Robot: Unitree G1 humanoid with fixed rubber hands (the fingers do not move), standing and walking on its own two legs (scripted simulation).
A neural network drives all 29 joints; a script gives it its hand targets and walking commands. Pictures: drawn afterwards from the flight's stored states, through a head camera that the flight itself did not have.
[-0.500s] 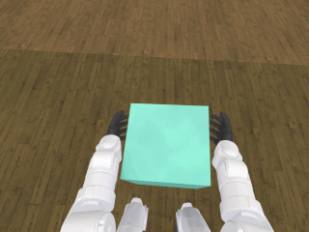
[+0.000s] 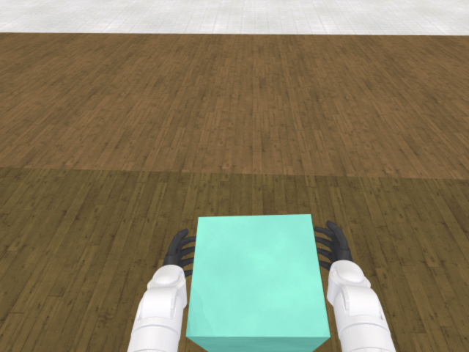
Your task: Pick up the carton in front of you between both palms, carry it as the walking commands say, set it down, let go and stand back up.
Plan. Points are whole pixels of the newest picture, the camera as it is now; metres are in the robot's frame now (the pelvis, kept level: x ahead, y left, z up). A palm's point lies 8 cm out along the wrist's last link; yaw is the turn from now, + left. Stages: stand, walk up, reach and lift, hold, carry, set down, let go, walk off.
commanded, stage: reach and lift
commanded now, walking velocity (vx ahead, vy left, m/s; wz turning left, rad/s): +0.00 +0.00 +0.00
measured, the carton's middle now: (256, 289) +0.30 -0.01 -0.10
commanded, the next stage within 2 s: hold in 1.12 s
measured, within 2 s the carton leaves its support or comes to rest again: neither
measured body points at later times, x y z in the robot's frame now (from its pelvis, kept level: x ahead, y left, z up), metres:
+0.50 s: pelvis -0.02 +0.01 +0.01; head -0.04 +0.01 +0.46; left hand +0.30 +0.15 +0.03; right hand +0.30 -0.15 +0.04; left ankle +0.02 +0.13 -0.73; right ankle +0.00 -0.12 -0.73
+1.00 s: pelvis +0.01 +0.00 +0.02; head -0.03 +0.00 +0.47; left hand +0.30 +0.15 +0.04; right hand +0.31 -0.15 +0.05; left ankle +0.02 +0.13 -0.73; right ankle +0.00 -0.12 -0.73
